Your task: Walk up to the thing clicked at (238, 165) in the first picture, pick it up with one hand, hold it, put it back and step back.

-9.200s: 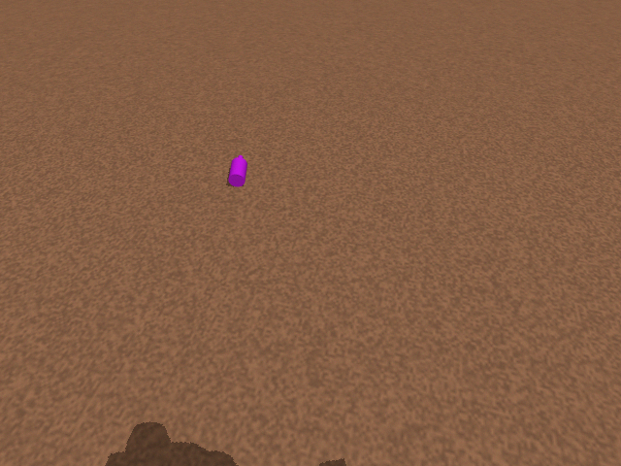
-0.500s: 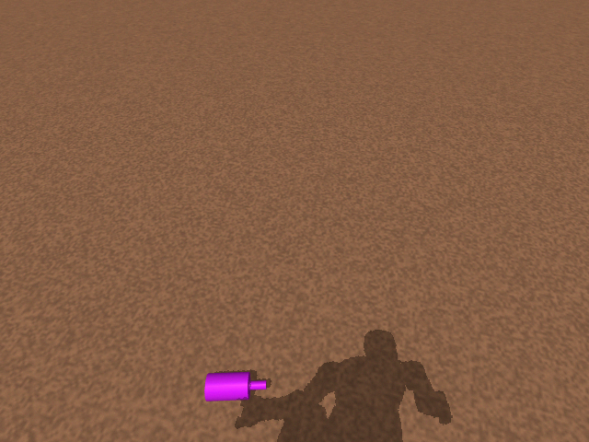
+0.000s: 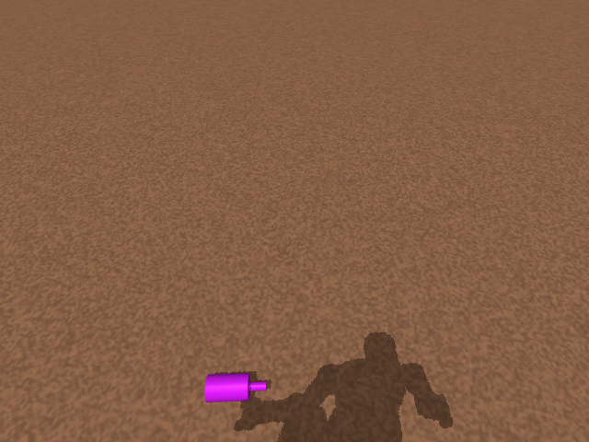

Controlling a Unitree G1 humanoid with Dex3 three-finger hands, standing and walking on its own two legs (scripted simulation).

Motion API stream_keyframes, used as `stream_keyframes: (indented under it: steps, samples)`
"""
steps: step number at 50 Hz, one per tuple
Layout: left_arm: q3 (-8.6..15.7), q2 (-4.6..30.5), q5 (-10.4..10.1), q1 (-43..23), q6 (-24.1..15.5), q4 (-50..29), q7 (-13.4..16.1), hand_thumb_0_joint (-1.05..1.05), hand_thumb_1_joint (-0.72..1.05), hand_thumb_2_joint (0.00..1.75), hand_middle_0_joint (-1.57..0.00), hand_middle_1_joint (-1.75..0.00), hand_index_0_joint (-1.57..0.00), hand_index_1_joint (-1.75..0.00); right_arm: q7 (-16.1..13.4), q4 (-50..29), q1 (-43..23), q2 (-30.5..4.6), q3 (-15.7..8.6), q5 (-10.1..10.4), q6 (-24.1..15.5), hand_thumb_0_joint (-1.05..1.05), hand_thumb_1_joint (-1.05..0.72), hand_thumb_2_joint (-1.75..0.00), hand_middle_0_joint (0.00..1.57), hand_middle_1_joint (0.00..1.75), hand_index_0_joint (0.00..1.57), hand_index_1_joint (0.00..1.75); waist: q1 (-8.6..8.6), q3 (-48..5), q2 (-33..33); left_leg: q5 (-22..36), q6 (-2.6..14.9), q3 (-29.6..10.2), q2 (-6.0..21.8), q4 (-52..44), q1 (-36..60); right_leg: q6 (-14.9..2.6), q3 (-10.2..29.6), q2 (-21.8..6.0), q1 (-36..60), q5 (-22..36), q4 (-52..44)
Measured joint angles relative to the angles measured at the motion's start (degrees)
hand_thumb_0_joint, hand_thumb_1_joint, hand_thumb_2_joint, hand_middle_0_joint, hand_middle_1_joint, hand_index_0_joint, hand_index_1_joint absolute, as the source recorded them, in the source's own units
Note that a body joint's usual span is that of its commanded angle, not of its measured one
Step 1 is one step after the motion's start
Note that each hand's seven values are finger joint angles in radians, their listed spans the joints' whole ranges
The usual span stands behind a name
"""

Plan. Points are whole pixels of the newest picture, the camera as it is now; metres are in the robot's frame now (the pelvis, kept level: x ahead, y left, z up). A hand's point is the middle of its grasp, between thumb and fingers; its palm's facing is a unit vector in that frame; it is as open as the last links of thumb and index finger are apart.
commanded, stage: stand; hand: left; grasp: from above
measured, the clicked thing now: (237, 387) +0.40 +0.20 -0.74
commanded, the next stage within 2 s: rise first in 0.46 s
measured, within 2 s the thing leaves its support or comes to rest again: neither
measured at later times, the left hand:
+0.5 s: hand out of the picture +0.07 +0.25 -0.16, palm faces -0.03 -0.94 -0.34, open 7.4 cm
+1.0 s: hand out of the picture +0.13 +0.26 -0.19, palm faces -0.08 -0.92 -0.39, open 12.2 cm
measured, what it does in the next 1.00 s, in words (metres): stands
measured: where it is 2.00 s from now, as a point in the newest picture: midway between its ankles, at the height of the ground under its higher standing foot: outside the picture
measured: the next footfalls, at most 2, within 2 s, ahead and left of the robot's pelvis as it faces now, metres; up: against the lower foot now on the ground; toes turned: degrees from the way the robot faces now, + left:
none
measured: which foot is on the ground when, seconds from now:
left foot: down 0.00-1.00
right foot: down 0.00-1.00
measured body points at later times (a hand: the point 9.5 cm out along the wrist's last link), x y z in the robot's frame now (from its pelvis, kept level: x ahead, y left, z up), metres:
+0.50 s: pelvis +0.00 +0.00 +0.00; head +0.01 +0.00 +0.45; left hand +0.07 +0.30 -0.13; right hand +0.06 -0.30 -0.13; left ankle +0.00 +0.15 -0.75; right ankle -0.01 -0.15 -0.75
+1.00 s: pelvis -0.02 +0.01 -0.05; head +0.04 +0.01 +0.40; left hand +0.14 +0.31 -0.16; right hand +0.11 -0.25 -0.15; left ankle +0.00 +0.15 -0.75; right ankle -0.01 -0.15 -0.75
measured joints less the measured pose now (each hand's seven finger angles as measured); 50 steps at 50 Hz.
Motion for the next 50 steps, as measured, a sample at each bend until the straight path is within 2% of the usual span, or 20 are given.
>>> stream_keyframes:
  steps: [29, 32, 34, 37, 40, 46, 50]
  samples:
    - [-0.15, 0.01, -0.01, 0.45, -0.05, -0.07, 0.00, 0.00, 0.90, 0.90, -0.20, -0.30, -0.20, -0.30, 0.09, 0.05, 0.39, -0.02, -0.04, -0.02, 0.01, 0.00, -0.90, -0.90, 0.20, 0.30, 0.20, 0.30, -0.02, 0.06, 0.02, 0.15, 0.03, 0.10, 0.03, 0.28, -0.22, 0.03, 0.12, 0.03, -0.24, 0.22, 0.22]
    - [1.46, -1.21, -1.04, -0.85, -0.88, -3.57, 0.79, 0.01, 0.87, 0.90, -0.20, -0.34, -0.20, -0.34, -1.40, -7.09, 3.15, 0.38, 0.08, 2.32, -1.21, 0.00, -0.92, -0.90, 0.20, 0.30, 0.20, 0.30, -0.18, -0.27, 0.41, -1.01, 0.20, -0.64, -0.19, 4.01, -4.66, 0.10, -0.44, -0.07, -4.15, -0.91, 3.45]
    - [3.47, -1.81, 0.01, -4.59, -1.50, -2.30, 0.45, 0.01, 0.82, 0.90, -0.21, -0.40, -0.21, -0.40, -1.90, -10.71, 3.89, 1.31, -0.13, 2.85, -1.97, 0.00, -0.92, -0.90, 0.20, 0.30, 0.20, 0.30, -0.30, -0.28, 0.50, -1.84, 0.19, -1.06, -0.23, 6.96, -8.18, 0.07, -0.70, -0.02, -7.41, -1.75, 6.16]
    - [6.27, -1.29, 3.41, -9.76, -0.85, -0.41, -1.00, 0.01, 0.69, 0.90, -0.20, -0.52, -0.21, -0.52, -1.88, -14.71, 4.09, 3.44, -0.85, 2.12, -2.61, 0.00, -0.92, -0.90, 0.20, 0.30, 0.20, 0.30, -0.79, -1.24, -0.03, -3.57, 0.00, -1.23, -0.11, 12.26, -14.47, 0.02, -0.58, 0.25, -13.76, -3.51, 11.53]
    - [8.54, -1.05, 6.25, -10.41, 0.34, -3.62, -1.60, 0.00, 0.52, 0.89, -0.19, -0.65, -0.20, -0.65, -1.32, -18.36, 5.09, 5.23, -1.50, 1.66, -2.84, 0.00, -0.92, -0.90, 0.20, 0.30, 0.20, 0.30, -1.05, -2.48, -0.40, -5.50, -0.09, -0.94, 0.01, 16.75, -19.05, 0.05, -0.06, 0.48, -18.55, -5.31, 16.09]
    - [8.47, -2.07, 8.94, -6.67, 6.45, -11.35, -1.07, 0.00, 0.11, 0.89, -0.18, -0.85, -0.19, -0.84, -0.36, -23.25, 7.00, 6.58, -1.60, 1.81, -2.50, 0.01, -0.93, -0.90, 0.20, 0.30, 0.20, 0.30, -1.74, -5.00, 0.22, -8.46, 0.26, -0.91, -0.21, 22.56, -24.32, 0.37, 0.19, 0.39, -23.57, -7.99, 21.35]
    - [8.57, -2.66, 10.32, -3.62, 8.83, -16.36, -0.88, 0.00, -0.16, 0.91, -0.16, -0.93, -0.17, -0.93, -0.12, -25.74, 7.28, 6.60, -1.86, 1.67, -3.29, 0.01, -0.93, -0.90, 0.20, 0.30, 0.20, 0.30, -1.61, -6.45, 0.36, -11.24, 0.45, -1.07, -0.39, 28.32, -29.34, 0.67, 0.28, 0.35, -28.40, -10.67, 26.82]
